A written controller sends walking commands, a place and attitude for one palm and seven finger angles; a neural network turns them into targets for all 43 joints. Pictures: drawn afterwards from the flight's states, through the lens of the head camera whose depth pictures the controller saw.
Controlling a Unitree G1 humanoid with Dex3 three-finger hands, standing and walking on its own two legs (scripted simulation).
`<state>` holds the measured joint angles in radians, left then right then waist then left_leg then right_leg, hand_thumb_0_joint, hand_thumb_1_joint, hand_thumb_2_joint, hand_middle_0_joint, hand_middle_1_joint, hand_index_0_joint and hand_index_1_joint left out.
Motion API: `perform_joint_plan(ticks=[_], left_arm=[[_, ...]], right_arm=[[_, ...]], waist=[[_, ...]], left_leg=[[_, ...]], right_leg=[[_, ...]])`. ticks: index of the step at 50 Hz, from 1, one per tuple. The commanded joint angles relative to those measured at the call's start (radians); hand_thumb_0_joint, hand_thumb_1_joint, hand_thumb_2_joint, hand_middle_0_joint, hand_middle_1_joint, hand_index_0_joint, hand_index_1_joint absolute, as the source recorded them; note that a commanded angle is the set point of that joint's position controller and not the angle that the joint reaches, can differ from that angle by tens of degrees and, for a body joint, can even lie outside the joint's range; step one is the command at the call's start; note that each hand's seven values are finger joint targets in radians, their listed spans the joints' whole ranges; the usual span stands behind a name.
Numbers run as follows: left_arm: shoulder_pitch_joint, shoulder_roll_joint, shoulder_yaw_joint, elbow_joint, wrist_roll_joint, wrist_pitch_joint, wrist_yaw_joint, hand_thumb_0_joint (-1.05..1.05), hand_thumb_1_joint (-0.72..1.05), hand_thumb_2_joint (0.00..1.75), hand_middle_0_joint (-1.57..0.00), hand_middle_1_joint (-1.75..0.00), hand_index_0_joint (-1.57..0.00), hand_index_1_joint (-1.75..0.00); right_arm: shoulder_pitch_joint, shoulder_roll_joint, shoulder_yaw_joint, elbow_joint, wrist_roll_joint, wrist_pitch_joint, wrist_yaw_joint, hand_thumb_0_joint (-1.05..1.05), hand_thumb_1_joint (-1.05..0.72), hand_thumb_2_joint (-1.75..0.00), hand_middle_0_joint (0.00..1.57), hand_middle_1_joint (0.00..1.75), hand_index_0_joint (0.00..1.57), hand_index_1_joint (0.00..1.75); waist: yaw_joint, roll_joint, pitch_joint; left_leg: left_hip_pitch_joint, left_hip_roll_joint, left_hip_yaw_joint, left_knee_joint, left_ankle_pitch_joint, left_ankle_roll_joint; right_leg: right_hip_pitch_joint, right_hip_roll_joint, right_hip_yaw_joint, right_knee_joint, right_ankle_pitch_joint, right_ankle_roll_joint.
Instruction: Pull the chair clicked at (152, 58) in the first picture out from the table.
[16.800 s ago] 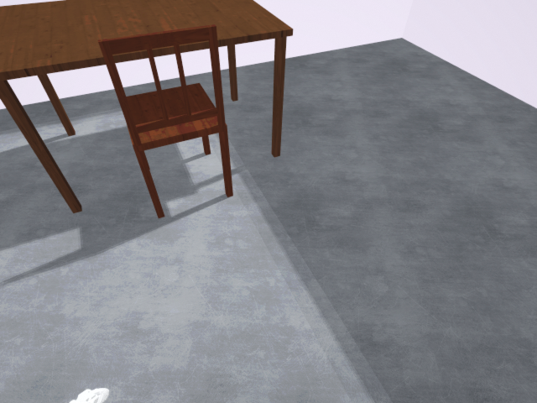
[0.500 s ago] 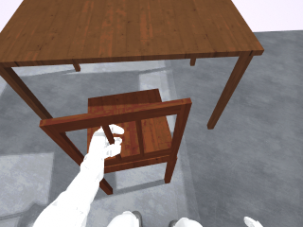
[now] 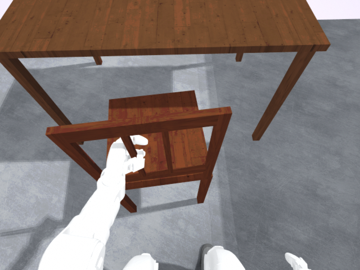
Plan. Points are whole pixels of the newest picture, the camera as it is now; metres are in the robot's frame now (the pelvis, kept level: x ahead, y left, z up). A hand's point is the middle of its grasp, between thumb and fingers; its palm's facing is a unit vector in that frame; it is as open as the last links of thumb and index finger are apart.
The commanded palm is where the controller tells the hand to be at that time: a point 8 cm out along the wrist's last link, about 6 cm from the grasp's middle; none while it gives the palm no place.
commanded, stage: step backward, pulling the chair out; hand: left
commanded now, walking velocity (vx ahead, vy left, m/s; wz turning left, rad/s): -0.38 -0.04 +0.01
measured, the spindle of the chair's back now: (135, 158) +0.39 +0.13 -0.10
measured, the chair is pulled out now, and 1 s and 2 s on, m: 0.20 0.36 0.59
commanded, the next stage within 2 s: stop walking, hand still on the chair in 1.56 s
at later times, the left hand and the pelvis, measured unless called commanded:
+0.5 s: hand (133, 182) +0.31 +0.12 -0.06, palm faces -0.07 -0.98 -0.18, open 5.0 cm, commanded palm +0.31 +0.17 -0.06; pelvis -0.06 +0.01 -0.01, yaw -1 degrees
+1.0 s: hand (124, 230) +0.20 +0.12 -0.06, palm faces -0.05 -0.98 -0.18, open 5.0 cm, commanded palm +0.21 +0.18 -0.06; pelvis -0.16 +0.01 +0.00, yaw +0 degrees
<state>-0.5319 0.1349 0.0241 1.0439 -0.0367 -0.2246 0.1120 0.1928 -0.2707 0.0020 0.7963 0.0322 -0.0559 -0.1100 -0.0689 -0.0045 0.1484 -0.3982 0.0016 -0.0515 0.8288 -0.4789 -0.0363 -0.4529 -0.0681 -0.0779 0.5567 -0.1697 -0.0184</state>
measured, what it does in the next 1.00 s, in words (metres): walks backwards: left foot, then left foot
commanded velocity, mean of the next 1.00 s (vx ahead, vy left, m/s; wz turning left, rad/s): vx -0.38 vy -0.07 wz -0.02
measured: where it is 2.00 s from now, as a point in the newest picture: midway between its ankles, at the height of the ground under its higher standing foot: outside the picture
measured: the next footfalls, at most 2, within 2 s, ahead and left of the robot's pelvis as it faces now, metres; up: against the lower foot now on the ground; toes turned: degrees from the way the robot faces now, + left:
left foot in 0.06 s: -0.03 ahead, +0.19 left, +0.00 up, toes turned +1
left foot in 0.74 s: -0.12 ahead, +0.17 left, +0.00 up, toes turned +1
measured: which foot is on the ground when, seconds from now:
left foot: up 0.00-0.04, down 0.06-0.50, up 0.52-0.72, down 0.74-1.00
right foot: down 0.00-0.78, up 0.80-0.90, down 0.92-1.00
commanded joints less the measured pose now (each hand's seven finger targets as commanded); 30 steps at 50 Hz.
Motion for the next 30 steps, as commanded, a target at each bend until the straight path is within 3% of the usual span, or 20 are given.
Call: perform_joint_plan(ticks=[1, 2, 4, 5, 6, 7, 8, 10, 12, 14, 15, 17, 19, 21, 23, 24, 25, 27, 28, 30], left_arm=[[-0.277, 0.182, -0.004, -0.187, 0.006, -0.007, 0.006, 0.00, 0.90, 0.90, -0.50, -1.45, -0.50, -1.45], [-0.297, 0.169, -0.021, -0.209, 0.005, -0.002, 0.002, 0.00, 0.90, 0.90, -0.50, -1.45, -0.50, -1.45], [-0.352, 0.129, -0.046, -0.240, 0.009, -0.005, -0.013, 0.00, 0.90, 0.90, -0.50, -1.45, -0.50, -1.45], [-0.349, 0.105, -0.068, -0.238, 0.008, -0.011, -0.023, 0.00, 0.90, 0.90, -0.50, -1.45, -0.50, -1.45], [-0.387, 0.098, -0.070, -0.274, 0.020, -0.021, -0.024, 0.00, 0.90, 0.90, -0.50, -1.45, -0.50, -1.45], [-0.419, 0.094, -0.074, -0.303, 0.031, -0.035, -0.028, 0.00, 0.90, 0.90, -0.50, -1.45, -0.50, -1.45], [-0.398, 0.089, -0.073, -0.296, 0.043, -0.040, -0.032, 0.00, 0.90, 0.90, -0.50, -1.45, -0.50, -1.45], [-0.315, 0.116, -0.033, -0.308, 0.040, -0.048, -0.033, 0.00, 0.90, 0.90, -0.50, -1.45, -0.50, -1.45], [-0.289, 0.096, -0.040, -0.332, 0.042, -0.056, -0.037, 0.00, 0.90, 0.90, -0.50, -1.45, -0.50, -1.45], [-0.276, 0.099, -0.042, -0.357, 0.046, -0.063, -0.039, 0.00, 0.90, 0.90, -0.50, -1.45, -0.50, -1.45], [-0.252, 0.102, -0.047, -0.355, 0.045, -0.059, -0.039, 0.00, 0.90, 0.90, -0.50, -1.45, -0.50, -1.45], [-0.288, 0.093, -0.053, -0.386, 0.051, -0.065, -0.038, 0.00, 0.90, 0.90, -0.50, -1.45, -0.50, -1.45], [-0.315, 0.101, -0.043, -0.360, 0.052, -0.069, -0.029, 0.00, 0.90, 0.90, -0.50, -1.45, -0.50, -1.45], [-0.336, 0.117, -0.028, -0.323, 0.052, -0.075, -0.019, 0.00, 0.90, 0.90, -0.50, -1.45, -0.50, -1.45], [-0.376, 0.138, -0.029, -0.281, 0.058, -0.096, -0.016, 0.00, 0.90, 0.90, -0.50, -1.45, -0.50, -1.45], [-0.385, 0.176, -0.005, -0.240, 0.053, -0.098, -0.013, 0.00, 0.90, 0.90, -0.50, -1.45, -0.50, -1.45], [-0.340, 0.220, 0.028, -0.202, 0.043, -0.085, -0.013, 0.00, 0.90, 0.90, -0.50, -1.45, -0.50, -1.45], [-0.338, 0.204, 0.026, -0.159, 0.039, -0.058, -0.015, 0.00, 0.90, 0.90, -0.50, -1.45, -0.50, -1.45], [-0.351, 0.196, 0.021, -0.171, 0.041, -0.056, -0.014, 0.00, 0.90, 0.90, -0.50, -1.45, -0.50, -1.45], [-0.329, 0.201, 0.027, -0.170, 0.035, -0.047, -0.007, 0.00, 0.90, 0.90, -0.50, -1.45, -0.50, -1.45]], right_arm=[[0.067, -0.113, -0.030, -0.076, 0.003, -0.023, -0.030, 0.00, -0.90, -0.90, 0.20, 0.30, 0.20, 0.30], [0.078, -0.116, -0.039, -0.079, 0.005, -0.015, -0.034, 0.00, -0.90, -0.90, 0.20, 0.30, 0.20, 0.30], [0.093, -0.137, -0.066, -0.100, 0.006, 0.001, -0.034, 0.00, -0.90, -0.90, 0.20, 0.30, 0.20, 0.30], [0.112, -0.144, -0.077, -0.106, 0.010, 0.006, -0.026, 0.00, -0.90, -0.90, 0.20, 0.30, 0.20, 0.30], [0.116, -0.131, -0.077, -0.123, 0.007, 0.016, -0.026, 0.00, -0.90, -0.90, 0.20, 0.30, 0.20, 0.30], [0.087, -0.115, -0.074, -0.134, -0.008, 0.026, -0.019, 0.00, -0.90, -0.90, 0.20, 0.30, 0.20, 0.30], [0.066, -0.109, -0.075, -0.147, -0.016, 0.035, -0.008, 0.00, -0.90, -0.90, 0.20, 0.30, 0.20, 0.30], [0.073, -0.118, -0.088, -0.167, -0.014, 0.056, 0.000, 0.00, -0.90, -0.90, 0.20, 0.30, 0.20, 0.30], [0.056, -0.110, -0.083, -0.203, -0.015, 0.068, 0.007, 0.00, -0.90, -0.90, 0.20, 0.30, 0.20, 0.30], [0.033, -0.106, -0.079, -0.217, -0.024, 0.074, 0.008, 0.00, -0.90, -0.90, 0.20, 0.30, 0.20, 0.30], [0.029, -0.111, -0.076, -0.210, -0.028, 0.077, 0.006, 0.00, -0.90, -0.90, 0.20, 0.30, 0.20, 0.30], [0.016, -0.094, -0.066, -0.213, -0.039, 0.074, 0.017, 0.00, -0.90, -0.90, 0.20, 0.30, 0.20, 0.30], [0.013, -0.087, -0.062, -0.195, -0.042, 0.064, 0.024, 0.00, -0.90, -0.90, 0.20, 0.30, 0.20, 0.30], [0.048, -0.086, -0.069, -0.160, -0.036, 0.050, 0.023, 0.00, -0.90, -0.90, 0.20, 0.30, 0.20, 0.30], [0.122, -0.081, -0.076, -0.114, -0.026, 0.045, 0.021, 0.00, -0.90, -0.90, 0.20, 0.30, 0.20, 0.30], [0.132, -0.080, -0.080, -0.092, -0.021, 0.045, 0.009, 0.00, -0.90, -0.90, 0.20, 0.30, 0.20, 0.30], [0.104, -0.086, -0.089, -0.096, -0.009, 0.032, -0.002, 0.00, -0.90, -0.90, 0.20, 0.30, 0.20, 0.30], [0.031, -0.079, -0.075, -0.107, -0.005, 0.023, -0.001, 0.00, -0.90, -0.90, 0.20, 0.30, 0.20, 0.30], [0.021, -0.079, -0.061, -0.101, -0.008, 0.018, -0.002, 0.00, -0.90, -0.90, 0.20, 0.30, 0.20, 0.30], [0.018, -0.089, -0.047, -0.086, -0.011, 0.019, -0.010, 0.00, -0.90, -0.90, 0.20, 0.30, 0.20, 0.30]], waist=[[0.041, -0.137, -0.486], [0.028, -0.131, -0.513], [0.017, -0.072, -0.550], [0.011, -0.059, -0.558], [-0.012, -0.038, -0.584], [-0.014, 0.052, -0.590], [-0.007, 0.093, -0.549], [0.000, 0.043, -0.587], [-0.002, 0.026, -0.558], [-0.004, 0.102, -0.503], [0.001, 0.156, -0.458], [0.008, 0.265, -0.394], [0.021, 0.273, -0.327], [0.023, 0.195, -0.329], [-0.006, 0.027, -0.440], [-0.012, -0.126, -0.507], [0.010, -0.236, -0.524], [0.051, -0.186, -0.480], [0.050, -0.147, -0.472], [0.046, -0.105, -0.477]], left_leg=[[0.035, 0.055, 0.017, -0.351, 0.179, -0.008], [0.099, 0.091, 0.020, -0.423, 0.355, 0.002], [0.235, 0.172, 0.000, -0.369, 0.781, 0.025], [0.309, 0.190, 0.023, -0.334, 0.871, 0.030], [0.332, 0.176, 0.046, -0.271, 0.987, 0.019], [0.314, 0.172, 0.039, -0.243, 1.024, 0.011], [0.259, 0.176, 0.008, -0.240, 0.983, 0.004], [0.256, 0.188, -0.007, -0.218, 0.966, 0.005], [0.194, 0.186, -0.016, -0.234, 0.822, 0.005], [0.127, 0.203, -0.021, -0.312, 0.692, 0.017], [0.104, 0.238, -0.051, -0.369, 0.714, 0.037], [0.086, 0.297, -0.068, -0.395, 0.772, 0.083], [0.063, 0.325, -0.074, -0.376, 0.748, 0.114], [0.120, 0.303, -0.067, -0.281, 0.803, 0.105], [0.158, 0.195, 0.019, -0.124, 0.736, 0.027], [0.085, 0.109, 0.063, -0.034, 0.397, -0.013], [0.041, 0.047, 0.040, 0.068, 0.040, -0.021], [-0.014, 0.052, -0.040, 0.181, -0.099, -0.008], [-0.010, 0.058, -0.052, 0.146, -0.087, -0.008], [0.009, 0.047, -0.015, -0.011, -0.034, -0.010]], right_leg=[[0.492, -0.239, 0.204, -0.021, 0.664, -0.061], [0.481, -0.215, 0.169, 0.031, 0.683, -0.032], [0.392, -0.125, 0.108, 0.069, 0.666, 0.010], [0.350, -0.092, 0.088, 0.047, 0.629, 0.018], [0.366, -0.081, 0.067, 0.065, 0.714, 0.011], [0.371, -0.099, 0.070, 0.072, 0.720, 0.000], [0.351, -0.092, 0.064, 0.066, 0.604, -0.011], [0.385, -0.072, 0.065, 0.057, 0.601, -0.026], [0.378, -0.078, 0.071, 0.049, 0.564, -0.033], [0.346, -0.061, 0.057, 0.084, 0.460, -0.015], [0.328, -0.028, 0.042, 0.131, 0.351, -0.001], [0.265, 0.008, 0.036, 0.210, 0.017, 0.013], [0.234, 0.013, 0.044, 0.200, -0.137, 0.007], [0.252, 0.005, 0.067, 0.089, 0.012, -0.002], [0.369, -0.080, 0.136, -0.050, 0.569, -0.026], [0.464, -0.175, 0.217, -0.058, 0.776, -0.077], [0.460, -0.256, 0.284, -0.090, 0.884, -0.117], [0.384, -0.325, 0.292, -0.129, 0.659, -0.117], [0.365, -0.319, 0.266, -0.133, 0.567, -0.118], [0.410, -0.272, 0.197, -0.126, 0.572, -0.091]])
